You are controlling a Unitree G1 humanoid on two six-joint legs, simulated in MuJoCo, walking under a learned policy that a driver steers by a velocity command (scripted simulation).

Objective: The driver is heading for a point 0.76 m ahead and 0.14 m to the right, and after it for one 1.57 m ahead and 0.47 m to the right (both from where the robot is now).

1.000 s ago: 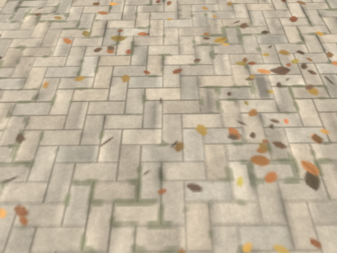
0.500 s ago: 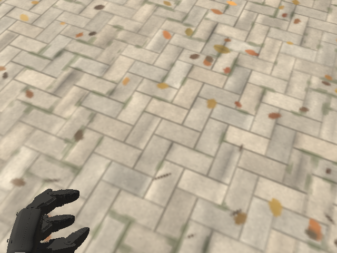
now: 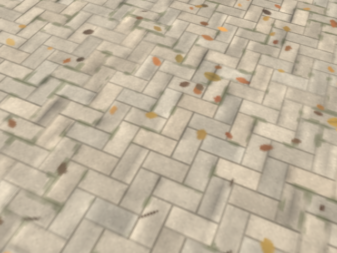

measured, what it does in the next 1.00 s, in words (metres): walks ahead: right foot, then left foot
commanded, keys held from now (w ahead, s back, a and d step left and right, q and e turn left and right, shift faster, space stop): e+shift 0.28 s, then w+e+shift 0.16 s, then w+shift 0.04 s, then w+q+shift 0.52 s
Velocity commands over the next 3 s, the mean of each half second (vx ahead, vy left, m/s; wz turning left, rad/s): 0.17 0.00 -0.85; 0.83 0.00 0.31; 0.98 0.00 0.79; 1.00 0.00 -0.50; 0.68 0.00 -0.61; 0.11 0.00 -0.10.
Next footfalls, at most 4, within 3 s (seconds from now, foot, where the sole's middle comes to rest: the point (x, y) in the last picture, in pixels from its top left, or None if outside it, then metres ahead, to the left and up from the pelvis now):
0.36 right None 0.04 -0.16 -0.78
0.84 left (210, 245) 0.48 -0.14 -0.78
1.30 right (259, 157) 0.90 -0.39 -0.78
1.70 left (194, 99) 1.24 -0.09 -0.78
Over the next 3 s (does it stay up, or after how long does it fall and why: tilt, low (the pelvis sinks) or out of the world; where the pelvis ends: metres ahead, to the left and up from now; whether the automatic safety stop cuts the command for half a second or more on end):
stays up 1.90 -0.34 -0.01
